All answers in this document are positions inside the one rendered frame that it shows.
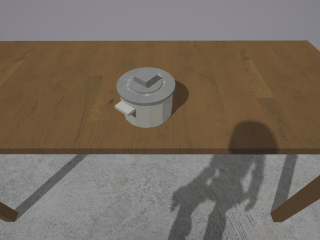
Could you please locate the pot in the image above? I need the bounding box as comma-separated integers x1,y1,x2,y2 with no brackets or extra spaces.
114,95,173,128

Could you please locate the lid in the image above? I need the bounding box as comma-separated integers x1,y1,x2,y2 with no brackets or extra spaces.
116,67,176,106

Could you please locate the table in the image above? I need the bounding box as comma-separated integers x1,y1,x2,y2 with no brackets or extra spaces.
0,40,320,223

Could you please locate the knob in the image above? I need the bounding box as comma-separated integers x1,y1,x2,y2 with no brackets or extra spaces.
133,69,158,87

